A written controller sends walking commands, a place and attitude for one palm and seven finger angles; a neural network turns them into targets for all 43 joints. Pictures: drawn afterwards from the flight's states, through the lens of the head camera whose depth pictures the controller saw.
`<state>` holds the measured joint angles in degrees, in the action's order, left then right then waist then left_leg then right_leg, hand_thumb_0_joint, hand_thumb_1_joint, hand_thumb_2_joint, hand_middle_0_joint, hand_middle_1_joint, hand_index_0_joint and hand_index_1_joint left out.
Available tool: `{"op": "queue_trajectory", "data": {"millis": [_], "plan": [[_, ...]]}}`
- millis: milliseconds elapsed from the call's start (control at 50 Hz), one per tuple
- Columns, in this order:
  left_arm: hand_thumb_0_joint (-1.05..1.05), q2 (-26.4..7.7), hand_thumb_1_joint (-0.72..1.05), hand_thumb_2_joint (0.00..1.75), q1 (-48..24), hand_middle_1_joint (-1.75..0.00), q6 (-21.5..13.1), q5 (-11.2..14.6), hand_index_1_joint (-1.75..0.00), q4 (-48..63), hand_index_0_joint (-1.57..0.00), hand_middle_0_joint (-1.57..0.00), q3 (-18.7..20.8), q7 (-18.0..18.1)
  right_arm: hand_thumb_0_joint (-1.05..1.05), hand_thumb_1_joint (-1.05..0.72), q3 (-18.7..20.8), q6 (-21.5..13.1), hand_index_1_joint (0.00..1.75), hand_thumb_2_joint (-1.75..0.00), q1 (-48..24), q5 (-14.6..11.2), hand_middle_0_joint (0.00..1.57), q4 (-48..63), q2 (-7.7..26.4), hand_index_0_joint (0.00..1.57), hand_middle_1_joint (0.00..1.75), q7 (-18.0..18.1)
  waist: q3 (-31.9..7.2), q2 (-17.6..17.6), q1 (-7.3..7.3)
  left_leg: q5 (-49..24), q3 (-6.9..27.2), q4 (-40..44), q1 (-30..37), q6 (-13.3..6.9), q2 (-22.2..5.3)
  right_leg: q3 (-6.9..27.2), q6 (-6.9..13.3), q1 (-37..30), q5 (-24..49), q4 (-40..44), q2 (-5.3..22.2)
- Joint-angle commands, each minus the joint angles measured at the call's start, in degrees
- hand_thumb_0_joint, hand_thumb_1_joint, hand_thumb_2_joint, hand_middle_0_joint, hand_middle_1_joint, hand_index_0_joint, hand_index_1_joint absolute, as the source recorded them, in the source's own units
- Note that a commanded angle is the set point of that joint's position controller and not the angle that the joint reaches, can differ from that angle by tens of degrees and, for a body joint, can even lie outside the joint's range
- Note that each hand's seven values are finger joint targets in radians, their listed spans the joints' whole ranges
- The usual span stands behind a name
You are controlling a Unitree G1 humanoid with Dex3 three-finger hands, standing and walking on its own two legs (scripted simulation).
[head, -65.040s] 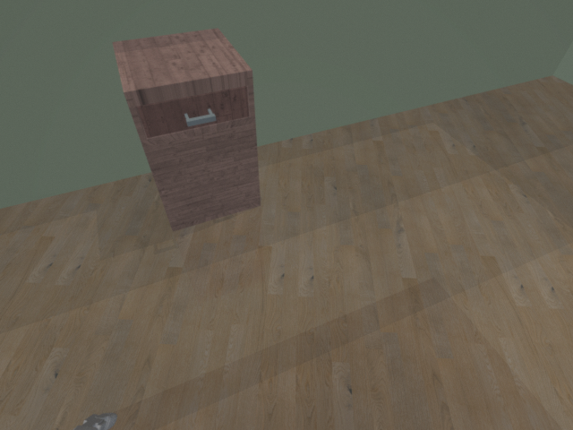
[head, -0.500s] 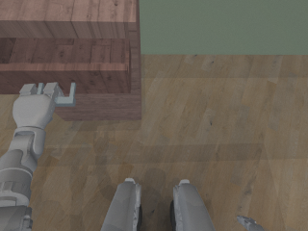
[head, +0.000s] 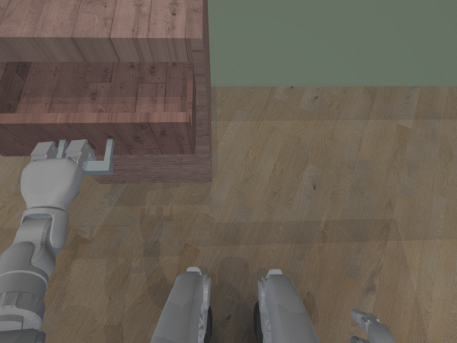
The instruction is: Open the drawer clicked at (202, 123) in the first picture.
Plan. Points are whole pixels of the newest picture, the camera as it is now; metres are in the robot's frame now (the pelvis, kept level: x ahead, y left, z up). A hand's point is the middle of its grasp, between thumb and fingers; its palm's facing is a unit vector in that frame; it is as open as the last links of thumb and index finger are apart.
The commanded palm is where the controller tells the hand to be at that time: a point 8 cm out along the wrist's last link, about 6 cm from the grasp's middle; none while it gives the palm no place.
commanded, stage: pull the drawer open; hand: left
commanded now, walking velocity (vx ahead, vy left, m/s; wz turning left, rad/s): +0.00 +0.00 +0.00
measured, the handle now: (84, 157) +0.42 +0.30 -0.03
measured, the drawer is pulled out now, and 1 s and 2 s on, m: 0.13 0.19 0.24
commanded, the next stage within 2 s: none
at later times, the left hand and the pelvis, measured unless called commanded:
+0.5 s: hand (68, 203) +0.34 +0.31 -0.06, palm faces -0.05 -0.05 -1.00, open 5.3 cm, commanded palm +0.31 +0.29 -0.01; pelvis +0.00 +0.00 +0.00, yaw +0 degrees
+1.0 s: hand (64, 223) +0.30 +0.31 -0.06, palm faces -0.04 -0.04 -1.00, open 5.3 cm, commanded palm +0.28 +0.29 -0.01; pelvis +0.00 +0.00 +0.00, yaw +0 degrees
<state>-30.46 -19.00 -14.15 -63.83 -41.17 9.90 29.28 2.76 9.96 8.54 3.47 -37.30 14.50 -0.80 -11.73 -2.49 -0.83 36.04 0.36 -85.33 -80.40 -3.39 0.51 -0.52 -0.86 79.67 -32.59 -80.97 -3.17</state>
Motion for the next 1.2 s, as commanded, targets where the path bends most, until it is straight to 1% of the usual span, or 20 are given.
{"op": "queue_trajectory", "data": {"millis": [0, 40, 180, 200, 280, 340, 420, 440, 480, 620, 660, 760, 820, 840, 860, 980, 1060, 1120, 1160, 1180], "plan": [[0.00, -9.5, 0.90, 0.90, -1.0, -1.35, -2.1, 0.5, -1.35, 10.4, -0.40, -0.40, 1.7, 2.3, 0.00, -0.90, 3.1, -0.8, 0.30, -0.90, 5.0, 0.2, 0.20, 4.6, 9.1, 0.20, 0.30, 0.6, -28.8, -2.5, 1.46, -28.0, 3.7, 12.3, 27.0, 1.9, -1.0, -2.6, 4.3, -12.0, 17.0, 7.1, -0.9], [0.00, -9.7, 0.90, 0.90, -0.4, -1.35, -2.0, 0.6, -1.35, 9.6, -0.40, -0.40, 2.2, 2.2, 0.00, -0.90, 3.2, -1.1, 0.30, -0.90, 5.0, 0.2, 0.20, 4.3, 9.0, 0.20, 0.30, 0.7, -26.6, -2.0, 1.07, -27.2, 3.6, 12.3, 25.9, 1.7, -1.0, -2.6, 4.4, -11.8, 16.9, 7.3, -1.0], [0.00, -10.9, 0.90, 0.90, 2.8, -1.35, -1.9, 0.1, -1.35, 9.4, -0.40, -0.40, 4.0, 2.6, 0.00, -0.90, 3.1, -1.2, 0.30, -0.90, 4.6, 0.3, 0.20, 4.4, 9.0, 0.20, 0.30, 0.8, -25.9, -1.5, 1.96, -27.2, 3.1, 11.7, 24.4, 1.8, -0.8, -2.4, 4.4, -12.2, 17.3, 6.7, -1.1], [0.00, -10.1, 0.90, 0.90, 1.6, -1.35, -2.1, 0.1, -1.35, 11.2, -0.40, -0.40, 3.1, 2.7, 0.00, -0.90, 3.1, -1.3, 0.30, -0.90, 4.3, 0.4, 0.20, 4.6, 9.1, 0.20, 0.30, 0.8, -26.5, -2.1, 1.58, -27.3, 3.1, 11.6, 24.8, 1.8, -0.9, -2.3, 4.3, -11.7, 17.3, 6.7, -0.9], [0.00, -9.7, 0.90, 0.90, 4.6, -1.35, -1.5, 0.5, -1.35, 13.4, -0.40, -0.40, 3.3, 3.2, 0.00, -0.90, 3.3, -1.2, 0.30, -0.90, 4.0, 0.3, 0.20, 5.2, 9.0, 0.20, 0.30, 0.6, -27.3, -3.9, 2.60, -28.8, 3.4, 12.4, 27.1, 2.2, -0.9, -2.6, 4.5, -12.1, 17.3, 6.7, -1.0], [0.00, -9.5, 0.90, 0.90, 6.8, -1.35, -0.9, 1.0, -1.35, 14.5, -0.40, -0.40, 3.8, 3.2, 0.00, -0.90, 3.4, -1.3, 0.30, -0.90, 4.0, 0.3, 0.20, 5.5, 9.0, 0.20, 0.30, 0.6, -28.3, -2.1, 2.50, -30.2, 3.6, 12.4, 27.4, 2.1, -1.0, -2.5, 4.4, -13.3, 18.7, 6.8, -1.0], [0.00, -8.1, 0.90, 0.90, 6.8, -1.35, -0.5, 1.2, -1.35, 14.8, -0.40, -0.40, 2.3, 3.1, 0.00, -0.90, 3.3, -1.6, 0.30, -0.90, 3.3, 0.2, 0.20, 5.5, 8.7, 0.20, 0.30, 0.7, -26.3, -1.7, 1.85, -27.1, 3.2, 12.4, 26.1, 1.9, -0.9, -2.4, 4.2, -12.8, 17.1, 7.4, -1.0], [0.00, -9.4, 0.90, 0.90, 7.6, -1.35, -0.5, 1.1, -1.35, 14.5, -0.40, -0.40, 3.7, 3.0, 0.00, -0.90, 3.2, -1.8, 0.30, -0.90, 3.4, 0.2, 0.20, 5.5, 8.8, 0.20, 0.30, 0.9, -26.1, -1.0, 2.08, -27.7, 3.3, 12.5, 25.6, 1.8, -1.0, -2.4, 4.3, -13.4, 17.8, 7.3, -1.1], [0.00, -9.6, 0.90, 0.90, 9.2, -1.35, -0.6, 1.1, -1.35, 15.1, -0.40, -0.40, 4.0, 3.1, 0.00, -0.90, 3.1, -1.8, 0.30, -0.90, 3.2, 0.2, 0.20, 5.8, 8.6, 0.20, 0.30, 0.9, -26.7, -2.0, 2.75, -27.8, 2.9, 12.5, 25.6, 1.9, -0.7, -2.3, 4.4, -14.1, 18.1, 7.0, -1.1], [0.00, -8.9, 0.90, 0.90, 11.3, -1.35, -1.2, 0.8, -1.35, 17.8, -0.40, -0.40, 4.1, 3.9, 0.00, -0.90, 3.1, -2.0, 0.30, -0.90, 2.2, 0.4, 0.20, 6.1, 8.4, 0.20, 0.30, 0.8, -25.5, -2.7, 2.82, -28.0, 3.1, 12.3, 26.0, 2.1, -0.8, -2.3, 4.5, -12.7, 17.6, 6.9, -1.1], [0.00, -8.6, 0.90, 0.90, 12.0, -1.35, -1.1, 0.8, -1.35, 18.9, -0.40, -0.40, 4.2, 4.2, 0.00, -0.90, 3.1, -1.9, 0.30, -0.90, 2.2, 0.5, 0.20, 6.3, 8.5, 0.20, 0.30, 0.7, -26.9, -3.9, 2.94, -30.2, 3.5, 12.5, 27.8, 2.4, -1.0, -2.6, 4.4, -12.0, 17.8, 6.5, -0.9], [0.00, -8.4, 0.90, 0.90, 14.7, -1.35, -0.5, 0.8, -1.35, 20.0, -0.40, -0.40, 4.5, 4.8, 0.00, -0.90, 3.1, -2.0, 0.30, -0.90, 1.8, 0.6, 0.20, 6.7, 8.5, 0.20, 0.30, 0.7, -26.6, -3.4, 3.32, -29.7, 3.8, 13.0, 28.0, 2.6, -1.1, -2.8, 4.5, -12.2, 17.0, 6.6, -0.9], [0.00, -7.1, 0.90, 0.90, 13.5, -1.35, -0.4, 1.2, -1.35, 20.5, -0.40, -0.40, 3.2, 5.0, 0.00, -0.90, 3.2, -2.5, 0.30, -0.90, 1.4, 0.5, 0.20, 6.5, 8.3, 0.20, 0.30, 0.7, -26.0, -2.2, 2.46, -26.8, 3.4, 12.5, 26.3, 2.1, -0.9, -2.6, 4.3, -12.6, 16.4, 7.1, -0.9], [0.00, -8.7, 0.90, 0.90, 14.5, -1.35, -0.4, 1.1, -1.35, 20.8, -0.40, -0.40, 4.8, 5.1, 0.00, -0.90, 3.2, -2.6, 0.30, -0.90, 1.2, 0.6, 0.20, 6.6, 8.4, 0.20, 0.30, 0.9, -25.8, -2.3, 3.09, -27.6, 3.6, 12.8, 26.7, 2.3, -1.0, -2.5, 4.5, -12.7, 16.6, 6.9, -1.0], [0.00, -7.8, 0.90, 0.90, 15.1, -1.35, -0.4, 1.0, -1.35, 21.0, -0.40, -0.40, 4.0, 5.1, 0.00, -0.90, 3.0, -2.5, 0.30, -0.90, 1.1, 0.5, 0.20, 6.7, 8.3, 0.20, 0.30, 0.8, -26.9, -3.2, 3.16, -27.4, 3.3, 12.8, 27.0, 2.3, -0.8, -2.5, 4.4, -12.8, 16.3, 6.9, -0.8], [0.00, -7.1, 0.90, 0.90, 15.2, -1.35, 0.2, 1.0, -1.35, 20.1, -0.40, -0.40, 3.3, 5.2, 0.00, -0.90, 3.0, -2.9, 0.30, -0.90, 0.5, 0.4, 0.20, 6.6, 8.3, 0.20, 0.30, 1.0, -24.0, -2.1, 2.70, -23.8, 3.3, 12.9, 25.3, 2.1, -0.7, -2.6, 4.4, -11.5, 13.8, 7.4, -0.9], [0.00, -7.8, 0.90, 0.90, 17.9, -1.35, 0.3, 0.7, -1.35, 21.7, -0.40, -0.40, 4.1, 5.2, 0.00, -0.90, 2.9, -3.0, 0.30, -0.90, 0.2, 0.4, 0.20, 7.1, 8.1, 0.20, 0.30, 1.1, -25.8, -2.6, 3.57, -25.2, 3.2, 13.0, 26.0, 2.3, -0.6, -2.6, 4.5, -12.3, 14.6, 6.9, -0.8], [0.00, -7.0, 0.90, 0.90, 18.1, -1.35, 0.5, 1.2, -1.35, 21.5, -0.40, -0.40, 3.3, 4.9, 0.00, -0.90, 2.9, -3.4, 0.30, -0.90, -0.1, 0.3, 0.20, 7.1, 7.9, 0.20, 0.30, 1.1, -23.8, -1.7, 3.24, -22.9, 3.0, 12.9, 24.2, 1.9, -0.3, -2.4, 4.5, -12.7, 13.8, 7.6, -0.9], [0.00, -7.1, 0.90, 0.90, 19.6, -1.35, 0.4, 1.3, -1.35, 22.5, -0.40, -0.40, 3.5, 4.7, 0.00, -0.90, 2.7, -3.5, 0.30, -0.90, -0.4, 0.4, 0.20, 7.4, 7.9, 0.20, 0.30, 1.2, -24.9, -2.9, 3.68, -23.8, 2.7, 13.0, 24.9, 2.1, -0.3, -2.4, 4.5, -12.9, 14.2, 7.4, -0.8], [0.00, -7.5, 0.90, 0.90, 20.3, -1.35, 0.5, 1.3, -1.35, 22.7, -0.40, -0.40, 4.1, 4.8, 0.00, -0.90, 2.9, -3.5, 0.30, -0.90, -0.4, 0.3, 0.20, 7.5, 7.8, 0.20, 0.30, 1.2, -24.7, -1.9, 3.86, -23.4, 2.9, 13.0, 24.7, 2.0, -0.3, -2.3, 4.6, -13.2, 14.2, 7.4, -0.9]]}}
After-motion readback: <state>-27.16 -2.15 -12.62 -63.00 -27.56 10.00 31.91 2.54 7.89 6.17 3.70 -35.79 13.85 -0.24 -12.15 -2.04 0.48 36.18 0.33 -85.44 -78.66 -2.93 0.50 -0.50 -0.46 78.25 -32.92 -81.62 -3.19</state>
